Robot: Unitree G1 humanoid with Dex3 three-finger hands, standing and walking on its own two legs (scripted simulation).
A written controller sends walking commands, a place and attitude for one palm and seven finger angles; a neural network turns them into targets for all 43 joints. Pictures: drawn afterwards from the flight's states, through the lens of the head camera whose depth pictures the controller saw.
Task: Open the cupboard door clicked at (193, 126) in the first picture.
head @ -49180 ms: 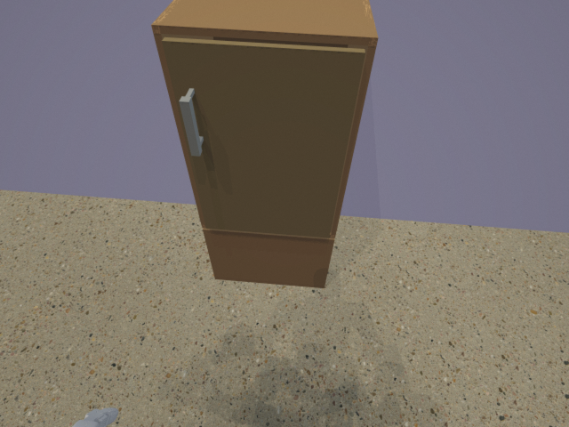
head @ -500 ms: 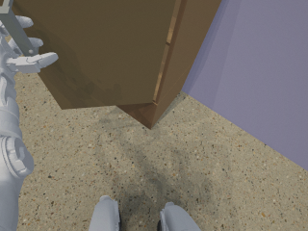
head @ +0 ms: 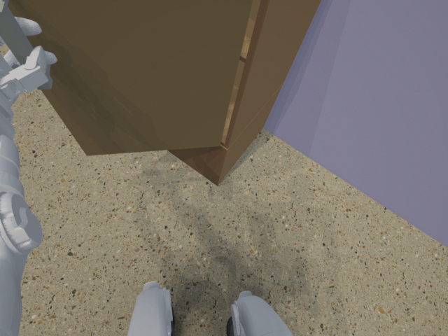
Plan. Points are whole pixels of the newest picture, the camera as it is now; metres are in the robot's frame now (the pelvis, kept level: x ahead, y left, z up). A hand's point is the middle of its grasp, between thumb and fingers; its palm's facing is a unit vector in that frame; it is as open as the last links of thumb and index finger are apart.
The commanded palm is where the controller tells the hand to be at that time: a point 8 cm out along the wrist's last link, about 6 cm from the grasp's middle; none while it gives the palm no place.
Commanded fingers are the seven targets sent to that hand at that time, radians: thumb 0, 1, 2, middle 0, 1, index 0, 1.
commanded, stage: pull the door open along its arc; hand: left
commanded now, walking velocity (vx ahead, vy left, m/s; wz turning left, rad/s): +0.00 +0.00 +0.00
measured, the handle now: (25, 42) +0.58 +0.27 +0.10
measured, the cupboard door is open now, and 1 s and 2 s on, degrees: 44 79 87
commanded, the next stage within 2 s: open thumb and fingers to let go in 1.12 s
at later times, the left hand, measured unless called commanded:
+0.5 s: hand (46, 116) +0.44 +0.22 +0.10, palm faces +0.02 -1.00 +0.01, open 6.0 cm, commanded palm +0.38 +0.28 +0.09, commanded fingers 0.00 0.90 0.90 -0.40 -1.35 -0.40 -1.35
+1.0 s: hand (108, 179) +0.34 +0.14 +0.10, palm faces +0.45 -0.89 +0.01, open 6.2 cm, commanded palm +0.27 +0.18 +0.09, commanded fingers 0.00 0.90 0.90 -0.40 -1.35 -0.40 -1.35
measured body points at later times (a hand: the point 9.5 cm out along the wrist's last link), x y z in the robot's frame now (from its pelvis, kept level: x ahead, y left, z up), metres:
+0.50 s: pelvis +0.02 +0.00 +0.02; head +0.10 +0.02 +0.47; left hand +0.44 +0.28 +0.10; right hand +0.07 -0.26 -0.09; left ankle +0.07 +0.12 -0.65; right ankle -0.02 -0.14 -0.65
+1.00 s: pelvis +0.02 -0.04 +0.03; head +0.05 -0.05 +0.48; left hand +0.31 +0.18 +0.10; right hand +0.18 -0.25 -0.07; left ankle +0.07 +0.12 -0.65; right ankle -0.02 -0.14 -0.65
